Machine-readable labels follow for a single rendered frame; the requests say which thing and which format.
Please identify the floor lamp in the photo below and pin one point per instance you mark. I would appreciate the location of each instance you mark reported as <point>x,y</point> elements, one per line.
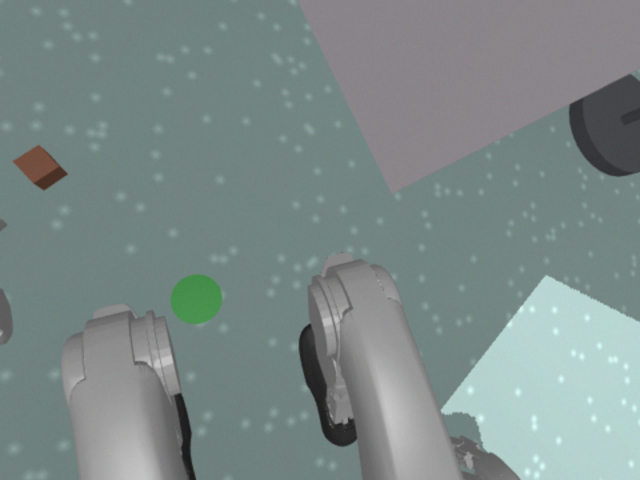
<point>606,127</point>

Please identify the left robot foot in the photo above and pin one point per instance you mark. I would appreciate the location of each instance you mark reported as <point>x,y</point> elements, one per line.
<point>186,435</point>

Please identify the right robot foot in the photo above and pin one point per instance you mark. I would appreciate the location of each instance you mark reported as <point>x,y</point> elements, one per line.
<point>337,434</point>

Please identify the right robot hand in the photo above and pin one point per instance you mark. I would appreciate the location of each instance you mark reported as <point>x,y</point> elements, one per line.
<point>486,466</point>

